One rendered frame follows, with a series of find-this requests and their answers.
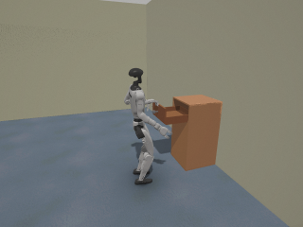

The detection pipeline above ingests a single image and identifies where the left robot thigh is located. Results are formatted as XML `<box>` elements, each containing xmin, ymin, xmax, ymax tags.
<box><xmin>141</xmin><ymin>123</ymin><xmax>150</xmax><ymax>153</ymax></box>

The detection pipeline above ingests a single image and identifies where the right robot upper arm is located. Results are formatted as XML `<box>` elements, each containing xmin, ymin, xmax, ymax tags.
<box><xmin>135</xmin><ymin>91</ymin><xmax>145</xmax><ymax>119</ymax></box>

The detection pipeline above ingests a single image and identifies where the right robot forearm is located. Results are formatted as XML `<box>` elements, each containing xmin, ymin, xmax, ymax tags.
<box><xmin>140</xmin><ymin>113</ymin><xmax>162</xmax><ymax>131</ymax></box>

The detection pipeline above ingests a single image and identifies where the drawer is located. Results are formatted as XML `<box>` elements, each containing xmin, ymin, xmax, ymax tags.
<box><xmin>152</xmin><ymin>102</ymin><xmax>188</xmax><ymax>125</ymax></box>

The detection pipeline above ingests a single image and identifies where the left robot hand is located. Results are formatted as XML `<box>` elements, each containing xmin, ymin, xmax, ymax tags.
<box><xmin>146</xmin><ymin>99</ymin><xmax>159</xmax><ymax>111</ymax></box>

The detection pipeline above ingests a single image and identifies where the right robot hand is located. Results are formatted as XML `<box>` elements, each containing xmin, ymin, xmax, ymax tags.
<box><xmin>159</xmin><ymin>127</ymin><xmax>172</xmax><ymax>139</ymax></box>

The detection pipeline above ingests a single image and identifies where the right robot thigh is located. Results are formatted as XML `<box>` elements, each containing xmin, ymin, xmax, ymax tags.
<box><xmin>135</xmin><ymin>126</ymin><xmax>154</xmax><ymax>160</ymax></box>

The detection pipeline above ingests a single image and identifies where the robot thigh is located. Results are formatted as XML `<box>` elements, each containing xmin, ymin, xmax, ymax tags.
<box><xmin>141</xmin><ymin>123</ymin><xmax>150</xmax><ymax>153</ymax></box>
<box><xmin>135</xmin><ymin>126</ymin><xmax>154</xmax><ymax>160</ymax></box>

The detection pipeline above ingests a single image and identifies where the cabinet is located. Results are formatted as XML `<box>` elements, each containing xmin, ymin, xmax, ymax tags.
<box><xmin>170</xmin><ymin>95</ymin><xmax>223</xmax><ymax>171</ymax></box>

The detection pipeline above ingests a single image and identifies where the left robot upper arm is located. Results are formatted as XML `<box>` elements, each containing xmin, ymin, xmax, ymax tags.
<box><xmin>124</xmin><ymin>84</ymin><xmax>132</xmax><ymax>105</ymax></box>

